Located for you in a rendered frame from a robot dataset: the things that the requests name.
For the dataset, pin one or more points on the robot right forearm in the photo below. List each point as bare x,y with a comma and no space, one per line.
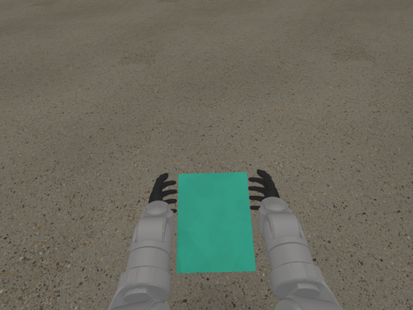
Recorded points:
293,270

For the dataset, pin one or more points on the carton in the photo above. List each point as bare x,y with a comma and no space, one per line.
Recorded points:
214,228

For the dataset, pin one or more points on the robot right hand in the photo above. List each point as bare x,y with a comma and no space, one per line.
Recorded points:
269,189

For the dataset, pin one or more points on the right robot upper arm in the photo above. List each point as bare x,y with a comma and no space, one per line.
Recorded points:
293,302

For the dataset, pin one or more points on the robot left forearm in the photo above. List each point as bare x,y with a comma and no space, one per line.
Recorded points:
146,276

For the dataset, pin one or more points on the robot left hand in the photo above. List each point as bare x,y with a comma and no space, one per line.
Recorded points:
157,193

